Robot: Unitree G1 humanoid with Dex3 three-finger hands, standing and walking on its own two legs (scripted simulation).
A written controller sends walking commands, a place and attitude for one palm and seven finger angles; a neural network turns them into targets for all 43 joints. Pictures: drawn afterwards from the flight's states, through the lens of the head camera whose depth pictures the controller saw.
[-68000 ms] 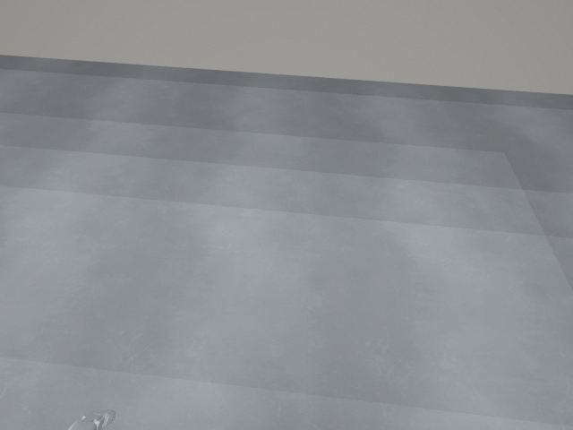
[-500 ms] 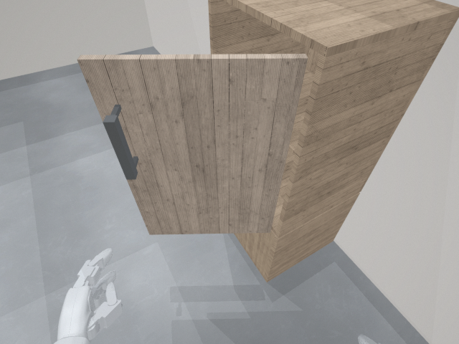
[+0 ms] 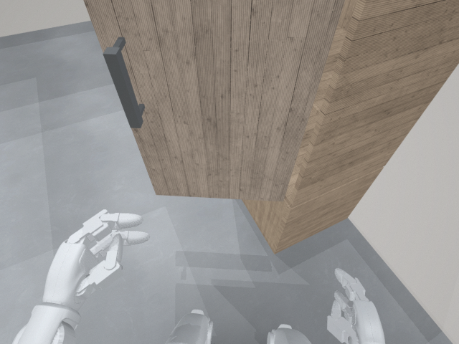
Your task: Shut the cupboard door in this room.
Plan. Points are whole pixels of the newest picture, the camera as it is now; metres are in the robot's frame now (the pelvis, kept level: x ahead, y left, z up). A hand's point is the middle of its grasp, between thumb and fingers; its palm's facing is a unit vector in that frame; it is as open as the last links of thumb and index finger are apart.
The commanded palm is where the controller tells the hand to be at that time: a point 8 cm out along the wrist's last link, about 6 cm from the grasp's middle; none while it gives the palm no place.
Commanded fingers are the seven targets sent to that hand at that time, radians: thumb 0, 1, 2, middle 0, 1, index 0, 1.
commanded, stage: raise the hand and make a fist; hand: left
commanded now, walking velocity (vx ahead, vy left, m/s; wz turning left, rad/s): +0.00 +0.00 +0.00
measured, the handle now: (128, 85) +0.52 +0.25 +0.16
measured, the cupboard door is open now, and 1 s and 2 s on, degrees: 61 61 61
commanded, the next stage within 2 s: bring the fist close to the handle in 1.26 s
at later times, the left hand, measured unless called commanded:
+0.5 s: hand (96, 239) +0.23 +0.21 +0.12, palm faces +0.03 -1.00 -0.04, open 3.2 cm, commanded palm +0.21 +0.26 +0.13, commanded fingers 0.00 0.90 0.90 -1.26 -1.46 -1.26 -1.46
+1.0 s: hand (98, 206) +0.26 +0.20 +0.16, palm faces +0.03 -1.00 -0.05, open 3.1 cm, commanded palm +0.23 +0.25 +0.16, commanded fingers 0.00 0.90 0.90 -1.30 -1.50 -1.30 -1.50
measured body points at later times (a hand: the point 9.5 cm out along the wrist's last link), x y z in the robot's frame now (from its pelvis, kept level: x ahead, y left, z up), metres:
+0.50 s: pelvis +0.02 +0.02 +0.03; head +0.04 +0.03 +0.48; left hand +0.22 +0.26 +0.12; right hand +0.21 -0.20 -0.02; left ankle +0.05 +0.13 -0.65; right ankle +0.03 -0.11 -0.65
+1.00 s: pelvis +0.03 +0.01 +0.06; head +0.03 +0.00 +0.51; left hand +0.25 +0.26 +0.17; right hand +0.20 -0.22 -0.02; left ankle +0.05 +0.13 -0.65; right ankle +0.03 -0.11 -0.65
